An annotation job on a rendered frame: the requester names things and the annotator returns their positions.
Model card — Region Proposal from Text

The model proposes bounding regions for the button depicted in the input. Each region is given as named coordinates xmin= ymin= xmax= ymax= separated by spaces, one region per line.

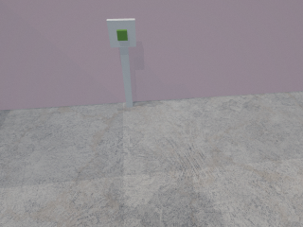
xmin=116 ymin=29 xmax=128 ymax=41

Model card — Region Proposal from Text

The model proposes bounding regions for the panel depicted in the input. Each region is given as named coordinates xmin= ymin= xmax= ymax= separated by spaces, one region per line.
xmin=106 ymin=18 xmax=136 ymax=108

